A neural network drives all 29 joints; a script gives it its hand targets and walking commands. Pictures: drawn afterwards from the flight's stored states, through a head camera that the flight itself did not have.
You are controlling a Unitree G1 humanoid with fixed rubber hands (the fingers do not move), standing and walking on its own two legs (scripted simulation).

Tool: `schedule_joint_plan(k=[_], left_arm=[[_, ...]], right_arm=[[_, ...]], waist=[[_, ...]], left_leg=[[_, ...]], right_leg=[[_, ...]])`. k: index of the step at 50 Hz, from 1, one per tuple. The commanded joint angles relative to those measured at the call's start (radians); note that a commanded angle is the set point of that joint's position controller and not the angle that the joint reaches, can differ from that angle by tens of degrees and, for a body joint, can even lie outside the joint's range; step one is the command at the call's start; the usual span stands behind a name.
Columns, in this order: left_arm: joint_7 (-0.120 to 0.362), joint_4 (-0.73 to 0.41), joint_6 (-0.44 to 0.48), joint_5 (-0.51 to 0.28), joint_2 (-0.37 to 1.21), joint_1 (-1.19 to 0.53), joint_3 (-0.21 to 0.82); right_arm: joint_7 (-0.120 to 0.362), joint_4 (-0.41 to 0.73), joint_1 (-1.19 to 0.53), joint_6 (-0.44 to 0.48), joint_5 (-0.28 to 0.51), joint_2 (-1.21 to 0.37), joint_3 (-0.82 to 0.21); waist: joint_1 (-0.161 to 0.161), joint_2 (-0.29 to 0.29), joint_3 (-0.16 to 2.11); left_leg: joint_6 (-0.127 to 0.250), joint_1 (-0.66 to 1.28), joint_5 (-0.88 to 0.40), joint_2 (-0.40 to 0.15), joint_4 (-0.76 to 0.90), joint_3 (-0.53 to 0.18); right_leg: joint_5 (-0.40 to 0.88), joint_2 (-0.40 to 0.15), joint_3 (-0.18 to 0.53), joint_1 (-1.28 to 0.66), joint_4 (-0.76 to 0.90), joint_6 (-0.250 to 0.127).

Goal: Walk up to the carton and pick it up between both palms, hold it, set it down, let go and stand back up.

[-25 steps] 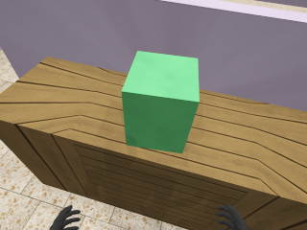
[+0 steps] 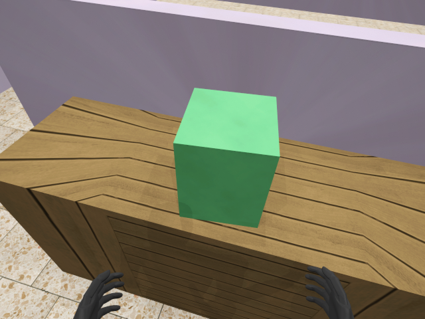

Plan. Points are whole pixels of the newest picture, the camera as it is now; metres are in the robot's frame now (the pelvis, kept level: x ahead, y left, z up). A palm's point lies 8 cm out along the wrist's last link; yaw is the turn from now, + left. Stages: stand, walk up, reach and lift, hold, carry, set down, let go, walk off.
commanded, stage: reach and lift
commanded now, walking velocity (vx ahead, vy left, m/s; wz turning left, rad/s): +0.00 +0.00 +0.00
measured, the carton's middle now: (226, 158) +0.51 +0.00 +0.02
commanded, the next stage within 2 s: none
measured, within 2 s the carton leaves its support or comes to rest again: neither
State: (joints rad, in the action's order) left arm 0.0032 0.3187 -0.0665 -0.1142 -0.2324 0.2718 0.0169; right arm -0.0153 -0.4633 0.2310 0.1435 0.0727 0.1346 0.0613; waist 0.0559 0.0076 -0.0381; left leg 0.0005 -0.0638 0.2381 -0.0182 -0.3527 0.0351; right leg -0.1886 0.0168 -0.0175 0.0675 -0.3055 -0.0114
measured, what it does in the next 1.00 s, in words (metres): stands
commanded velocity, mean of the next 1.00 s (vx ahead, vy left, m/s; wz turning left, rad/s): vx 0.00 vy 0.00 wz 0.00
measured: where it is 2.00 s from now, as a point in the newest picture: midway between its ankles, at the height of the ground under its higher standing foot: outside the picture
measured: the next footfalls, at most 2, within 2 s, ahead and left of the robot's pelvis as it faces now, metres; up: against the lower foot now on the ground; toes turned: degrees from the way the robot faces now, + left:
none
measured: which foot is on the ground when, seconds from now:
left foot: down 0.00-1.00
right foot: down 0.00-1.00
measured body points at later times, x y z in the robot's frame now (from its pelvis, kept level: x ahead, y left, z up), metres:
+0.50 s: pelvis +0.00 +0.00 +0.00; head -0.01 +0.00 +0.45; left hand +0.24 +0.23 -0.01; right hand +0.24 -0.21 -0.01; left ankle -0.03 +0.11 -0.75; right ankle -0.01 -0.11 -0.75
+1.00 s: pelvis -0.01 +0.00 +0.00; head -0.02 +0.01 +0.45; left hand +0.32 +0.22 +0.05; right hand +0.31 -0.21 +0.05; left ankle -0.03 +0.11 -0.75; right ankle -0.01 -0.11 -0.75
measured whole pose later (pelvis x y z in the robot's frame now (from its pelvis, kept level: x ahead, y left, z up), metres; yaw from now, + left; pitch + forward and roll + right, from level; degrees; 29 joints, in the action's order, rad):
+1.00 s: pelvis -0.01 +0.00 +0.00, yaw +0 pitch -2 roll -1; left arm 0.02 0.49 -0.09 -0.20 -0.27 -0.28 -0.01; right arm -0.11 -0.52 -0.24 0.03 0.26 0.20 0.03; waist 0.01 0.01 -0.02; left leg 0.00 -0.11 0.23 -0.02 -0.38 0.04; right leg -0.18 0.02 -0.01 0.12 -0.33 -0.01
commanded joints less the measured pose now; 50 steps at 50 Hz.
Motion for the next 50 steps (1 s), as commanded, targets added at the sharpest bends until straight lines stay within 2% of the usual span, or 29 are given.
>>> schedule_joint_plan(k=[1, 11, 19, 31, 34, 42, 50], left_arm=[[0.005, -0.139, 0.068, -0.022, -0.114, -0.122, -0.034], [0.037, -0.095, 0.131, -0.064, -0.146, -0.203, -0.041], [0.044, -0.064, 0.199, -0.091, -0.162, -0.304, -0.035], [0.034, 0.051, 0.319, -0.121, -0.169, -0.495, -0.013], [0.027, 0.064, 0.288, -0.127, -0.165, -0.566, -0.011], [0.014, 0.018, 0.110, -0.111, -0.162, -0.722, -0.049], [0.017, 0.016, -0.028, -0.077, -0.153, -0.884, -0.088]], right_arm=[[-0.016, 0.156, -0.092, 0.039, 0.012, 0.087, 0.023], [-0.055, 0.191, -0.146, 0.057, 0.048, 0.075, -0.005], [-0.070, 0.202, -0.218, 0.071, 0.075, 0.069, -0.016], [-0.080, 0.122, -0.400, 0.113, 0.124, 0.089, -0.025], [-0.081, 0.107, -0.479, 0.096, 0.137, 0.111, -0.023], [-0.086, 0.108, -0.625, -0.019, 0.172, 0.158, -0.013], [-0.095, 0.088, -0.758, -0.117, 0.183, 0.181, 0.002]], waist=[[-0.011, -0.038, 0.089], [-0.013, -0.025, 0.104], [-0.026, -0.031, 0.117], [-0.053, -0.045, 0.183], [-0.053, -0.047, 0.204], [-0.047, -0.036, 0.265], [-0.053, -0.043, 0.285]], left_leg=[[-0.045, -0.007, -0.324, 0.012, 0.027, 0.015], [-0.037, -0.016, -0.316, 0.013, 0.015, 0.004], [-0.032, -0.034, -0.285, 0.009, 0.007, -0.009], [-0.032, -0.062, -0.285, 0.003, -0.028, -0.037], [-0.033, -0.049, -0.291, -0.002, -0.025, -0.037], [-0.037, 0.010, -0.348, -0.001, -0.010, -0.026], [-0.032, 0.018, -0.319, 0.003, 0.008, -0.016]], right_leg=[[0.108, -0.002, 0.025, -0.012, 0.039, -0.024], [0.158, -0.016, 0.042, -0.044, 0.019, -0.016], [0.170, -0.024, 0.054, -0.050, -0.002, -0.018], [0.190, -0.018, 0.060, -0.042, -0.047, -0.022], [0.175, -0.012, 0.054, -0.031, -0.044, -0.027], [0.199, 0.001, 0.042, -0.028, -0.017, -0.016], [0.168, 0.007, 0.031, -0.011, 0.006, -0.007]])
